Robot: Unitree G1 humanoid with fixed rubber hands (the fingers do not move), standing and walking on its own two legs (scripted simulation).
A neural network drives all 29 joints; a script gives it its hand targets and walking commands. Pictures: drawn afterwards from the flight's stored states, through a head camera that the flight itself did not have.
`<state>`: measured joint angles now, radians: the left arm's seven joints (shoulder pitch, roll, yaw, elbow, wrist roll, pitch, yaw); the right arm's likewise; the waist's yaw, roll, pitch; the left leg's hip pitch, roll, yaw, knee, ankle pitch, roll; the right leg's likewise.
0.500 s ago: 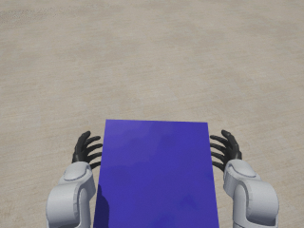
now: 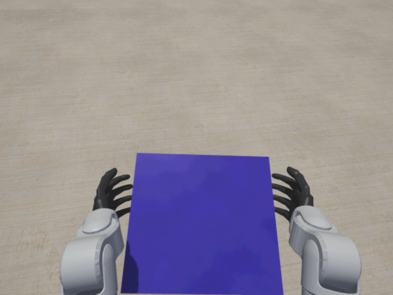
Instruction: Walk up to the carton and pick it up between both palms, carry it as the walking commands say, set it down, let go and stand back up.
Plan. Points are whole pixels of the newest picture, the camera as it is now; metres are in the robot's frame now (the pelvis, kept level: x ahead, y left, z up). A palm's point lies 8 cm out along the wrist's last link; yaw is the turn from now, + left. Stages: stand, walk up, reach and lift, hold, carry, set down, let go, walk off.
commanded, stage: carry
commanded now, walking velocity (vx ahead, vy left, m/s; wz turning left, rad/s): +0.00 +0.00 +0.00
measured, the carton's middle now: (199, 222) +0.29 +0.01 -0.02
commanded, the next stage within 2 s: none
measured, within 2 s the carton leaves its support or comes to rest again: neither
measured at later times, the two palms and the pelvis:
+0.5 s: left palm (93, 262) +0.18 +0.17 +0.09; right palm (318, 267) +0.17 -0.16 +0.09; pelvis -0.08 +0.01 +0.00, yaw -2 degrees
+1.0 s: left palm out of the picture +0.12 +0.14 +0.10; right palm out of the picture +0.11 -0.19 +0.11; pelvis -0.14 -0.02 +0.01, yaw -2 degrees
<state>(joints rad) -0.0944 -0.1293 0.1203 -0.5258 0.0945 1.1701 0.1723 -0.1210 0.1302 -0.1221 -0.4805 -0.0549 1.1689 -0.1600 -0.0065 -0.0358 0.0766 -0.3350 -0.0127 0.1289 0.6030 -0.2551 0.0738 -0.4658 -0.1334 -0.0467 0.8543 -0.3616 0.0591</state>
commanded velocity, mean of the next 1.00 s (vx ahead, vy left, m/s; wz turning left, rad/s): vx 0.00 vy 0.00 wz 0.00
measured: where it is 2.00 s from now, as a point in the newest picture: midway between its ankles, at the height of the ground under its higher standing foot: outside the picture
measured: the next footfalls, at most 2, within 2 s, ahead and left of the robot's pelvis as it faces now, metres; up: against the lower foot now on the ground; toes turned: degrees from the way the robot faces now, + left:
right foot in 0.54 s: -0.03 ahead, -0.09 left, +0.00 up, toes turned +4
left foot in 0.90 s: -0.09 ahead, +0.09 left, +0.00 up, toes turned +1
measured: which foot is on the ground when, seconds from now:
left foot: down 0.00-0.56, up 0.58-0.88, down 0.90-1.00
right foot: up 0.00-0.52, down 0.54-1.00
